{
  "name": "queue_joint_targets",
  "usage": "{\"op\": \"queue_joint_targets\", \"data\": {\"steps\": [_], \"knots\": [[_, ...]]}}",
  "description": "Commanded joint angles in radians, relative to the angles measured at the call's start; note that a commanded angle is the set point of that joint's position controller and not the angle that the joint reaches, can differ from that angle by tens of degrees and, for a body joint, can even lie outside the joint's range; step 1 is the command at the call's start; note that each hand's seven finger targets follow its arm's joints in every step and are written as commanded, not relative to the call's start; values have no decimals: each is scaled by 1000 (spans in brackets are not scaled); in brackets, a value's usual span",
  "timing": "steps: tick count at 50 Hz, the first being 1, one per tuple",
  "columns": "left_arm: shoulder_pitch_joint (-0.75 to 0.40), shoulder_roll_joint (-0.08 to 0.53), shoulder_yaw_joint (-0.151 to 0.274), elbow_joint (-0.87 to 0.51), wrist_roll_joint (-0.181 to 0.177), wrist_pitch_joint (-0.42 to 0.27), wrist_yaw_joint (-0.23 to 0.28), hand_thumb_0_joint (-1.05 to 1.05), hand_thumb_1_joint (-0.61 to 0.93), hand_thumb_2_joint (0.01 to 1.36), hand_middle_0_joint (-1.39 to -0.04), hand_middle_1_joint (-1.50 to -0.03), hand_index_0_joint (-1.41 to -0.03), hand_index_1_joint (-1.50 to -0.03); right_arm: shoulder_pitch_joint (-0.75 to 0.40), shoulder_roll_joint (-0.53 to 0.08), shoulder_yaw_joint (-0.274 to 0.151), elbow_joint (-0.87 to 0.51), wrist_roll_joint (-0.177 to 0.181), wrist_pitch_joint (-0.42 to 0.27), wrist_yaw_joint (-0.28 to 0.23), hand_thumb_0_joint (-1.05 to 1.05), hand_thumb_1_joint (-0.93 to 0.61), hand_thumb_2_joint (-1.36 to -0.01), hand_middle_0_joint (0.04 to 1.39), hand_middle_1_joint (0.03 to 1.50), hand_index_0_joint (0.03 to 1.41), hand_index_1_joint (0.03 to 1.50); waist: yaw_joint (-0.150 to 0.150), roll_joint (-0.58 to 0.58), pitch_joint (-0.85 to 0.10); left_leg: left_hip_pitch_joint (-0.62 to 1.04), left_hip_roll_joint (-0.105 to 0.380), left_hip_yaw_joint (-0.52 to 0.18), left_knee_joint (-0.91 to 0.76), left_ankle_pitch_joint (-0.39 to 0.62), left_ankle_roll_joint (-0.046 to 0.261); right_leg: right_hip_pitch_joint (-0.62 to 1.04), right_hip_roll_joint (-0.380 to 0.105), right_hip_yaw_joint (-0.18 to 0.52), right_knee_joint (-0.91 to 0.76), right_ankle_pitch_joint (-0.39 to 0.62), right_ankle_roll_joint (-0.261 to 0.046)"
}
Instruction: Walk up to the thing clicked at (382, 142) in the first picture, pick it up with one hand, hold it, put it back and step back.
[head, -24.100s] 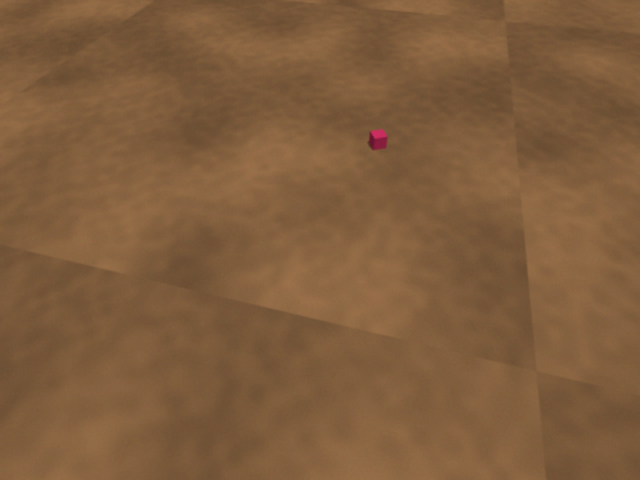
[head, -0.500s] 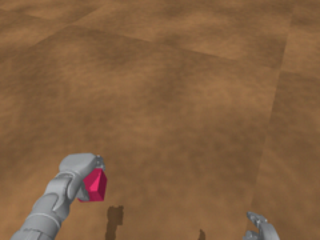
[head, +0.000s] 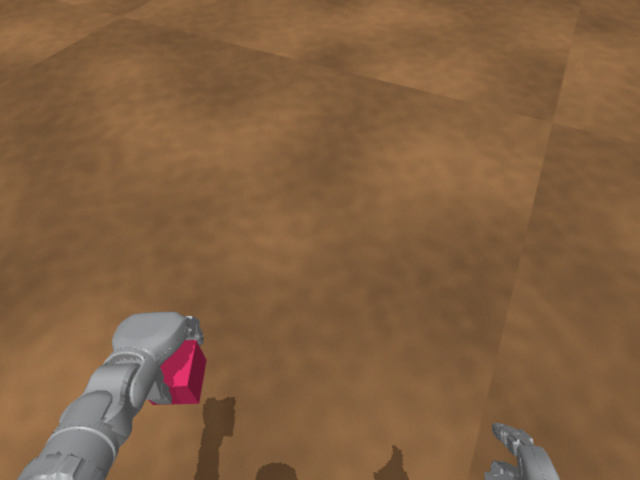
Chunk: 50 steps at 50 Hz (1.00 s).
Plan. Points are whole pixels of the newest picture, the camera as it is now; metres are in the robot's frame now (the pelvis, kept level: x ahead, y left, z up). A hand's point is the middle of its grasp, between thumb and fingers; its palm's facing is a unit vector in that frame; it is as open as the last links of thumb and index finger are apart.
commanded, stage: crouch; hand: left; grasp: from above
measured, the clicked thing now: (174, 372) +0.30 +0.23 -0.12
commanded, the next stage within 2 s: lower in 1.62 s
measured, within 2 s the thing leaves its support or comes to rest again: neither
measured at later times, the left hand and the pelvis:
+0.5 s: hand (196, 371) +0.37 +0.25 -0.30, palm faces -0.42 +0.05 -0.91, open 9.6 cm; pelvis -0.05 +0.02 -0.18, yaw -1 degrees
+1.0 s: hand (208, 386) +0.40 +0.28 -0.49, palm faces -0.44 +0.01 -0.90, open 9.6 cm; pelvis -0.06 +0.01 -0.33, yaw -3 degrees
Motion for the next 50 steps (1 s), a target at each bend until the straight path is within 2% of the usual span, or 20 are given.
{"op": "queue_joint_targets", "data": {"steps": [1, 6, 8, 9, 12, 13, 16, 18, 20, 25, 29, 31, 34, 36, 38, 39, 41, 43, 45, 50], "knots": [[-386, 202, 94, -46, 36, -23, 137, 0, 717, 634, -1079, -507, -1092, -498, 1, -147, -66, -74, -17, -26, 6, 0, -893, -898, 200, 300, 200, 300, -42, -32, -252, 0, -52, 13, 91, 134, 27, -122, 47, -27, 25, 129, -31], [-507, 184, 87, 84, 101, -37, 249, 0, 706, 582, -1060, -509, -1084, -487, 60, -155, -84, -51, -42, -40, 30, 0, -896, -899, 200, 300, 200, 300, -71, -1, -377, -234, -47, 3, 345, 65, 20, -362, 46, -28, 263, 71, -40], [-556, 229, 117, 99, 124, -38, 289, 0, 698, 569, -1040, -519, -1072, -489, 74, -163, -90, -54, -48, -43, 34, 0, -896, -900, 200, 300, 200, 300, -68, 39, -462, -317, -47, 7, 434, 40, 22, -435, 46, -23, 343, 49, -43], [-576, 208, 102, 123, 133, -34, 301, 0, 690, 570, -1044, -502, -1071, -478, 88, -164, -89, -53, -50, -45, 35, 0, -895, -900, 200, 300, 200, 300, -86, 37, -490, -362, -46, 3, 471, 30, 25, -469, 47, -26, 381, 41, -42], [-629, 272, 145, 199, 141, -14, 343, 0, 669, 579, -1028, -514, -1056, -488, 107, -178, -93, -39, -58, -57, 27, 0, -897, -900, 200, 300, 200, 300, -84, 69, -537, -461, -43, -10, 557, -10, 25, -593, 54, -43, 483, -12, -51], [-663, 264, 140, 213, 136, -7, 351, 0, 658, 582, -1016, -512, -1044, -487, 111, -175, -93, -34, -62, -62, 23, 0, -896, -900, 200, 300, 200, 300, -88, 72, -553, -510, -41, -17, 587, -33, 26, -639, 57, -48, 520, -29, -54], [-711, 314, 171, 258, 137, 12, 365, 0, 638, 597, -996, -518, -1023, -493, 131, -181, -94, -22, -72, -79, 15, 0, -894, -898, 200, 300, 200, 300, -92, 76, -621, -631, -38, -33, 671, -87, 31, -721, 56, -52, 618, -72, -57], [-743, 297, 158, 244, 124, 21, 359, 0, 635, 649, -1005, -534, -1022, -519, 135, -180, -94, -18, -77, -89, 13, 0, -895, -899, 200, 300, 200, 300, -105, 112, -692, -654, -33, -43, 732, -93, 31, -798, 53, -54, 685, -82, -59], [-780, 334, 180, 236, 118, 27, 349, 0, 656, 634, -1012, -533, -1035, -512, 146, -189, -99, -8, -82, -97, 12, 0, -894, -898, 200, 300, 200, 300, -104, 133, -749, -670, -26, -62, 779, -83, 27, -865, 48, -63, 751, -85, -62], [-801, 360, 198, 288, 118, 25, 312, 0, 662, 640, -1022, -527, -1043, -509, 168, -192, -93, 0, -93, -110, 19, 0, -894, -900, 200, 300, 200, 300, -129, 140, -786, -785, -28, -80, 884, -132, 26, -1000, 46, -78, 871, -137, -66], [-792, 402, 229, 339, 121, -3, 290, 0, 682, 602, -1019, -529, -1054, -496, 179, -192, -86, -3, -99, -121, 38, 0, -894, -900, 200, 300, 200, 300, -147, 113, -759, -929, -37, -83, 970, -219, 36, -1087, 43, -84, 943, -202, -66], [-802, 390, 223, 361, 126, -22, 281, 0, 701, 595, -1025, -527, -1063, -490, 176, -197, -80, 7, -105, -128, 48, 0, -893, -899, 200, 300, 200, 300, -160, 128, -714, -967, -35, -105, 997, -265, 33, -1181, 38, -91, 982, -244, -66], [-877, 488, 273, 304, 153, -60, 288, 0, 713, 578, -1031, -518, -1071, -480, 185, -210, -74, 2, -110, -134, 61, 0, -893, -900, 200, 300, 200, 300, -161, 153, -815, -999, -42, -93, 1077, -251, 39, -1206, 40, -93, 1043, -230, -65], [-872, 480, 279, 288, 157, -80, 296, 0, 741, 613, -1057, -528, -1094, -494, 201, -212, -64, 6, -120, -139, 77, 0, -894, -901, 200, 300, 200, 300, -163, 187, -852, -973, -39, -95, 1120, -192, 35, -1231, 36, -96, 1085, -196, -65], [-943, 544, 311, 263, 180, -101, 313, 0, 727, 650, -1078, -515, -1096, -498, 205, -222, -64, 17, -125, -142, 83, 0, -897, -903, 200, 300, 200, 300, -165, 228, -888, -975, -40, -92, 1153, -183, 33, -1263, 37, -97, 1119, -188, -66], [-932, 513, 298, 286, 182, -103, 318, 0, 741, 628, -1076, -525, -1104, -498, 213, -215, -58, 21, -131, -144, 89, 0, -898, -904, 200, 300, 200, 300, -168, 243, -874, -961, -37, -95, 1167, -161, 30, -1282, 34, -99, 1136, -177, -66], [-980, 555, 318, 264, 200, -112, 332, 0, 725, 640, -1071, -518, -1094, -497, 216, -231, -62, 27, -137, -143, 97, 0, -898, -904, 200, 300, 200, 300, -174, 280, -912, -960, -36, -91, 1201, -142, 29, -1309, 36, -104, 1169, -166, -67], [-969, 513, 294, 278, 202, -109, 336, 0, 731, 595, -1058, -503, -1091, -471, 220, -225, -60, 28, -143, -143, 109, 0, -897, -903, 200, 300, 200, 300, -179, 302, -915, -950, -34, -85, 1231, -104, 27, -1332, 38, -108, 1190, -145, -67], [-974, 543, 311, 309, 208, -104, 342, 0, 724, 608, -1066, -492, -1092, -468, 226, -236, -63, 37, -146, -143, 115, 0, -898, -903, 200, 300, 200, 300, -187, 295, -898, -985, -33, -82, 1258, -91, 28, -1341, 37, -112, 1213, -127, -65], [-981, 527, 291, 376, 205, -86, 330, 0, 734, 596, -1074, -496, -1100, -470, 227, -234, -55, 32, -152, -140, 131, 0, -900, -903, 200, 300, 200, 300, -206, 268, -827, -1102, -36, -66, 1308, -166, 38, -1367, 45, -118, 1235, -163, -63]]}}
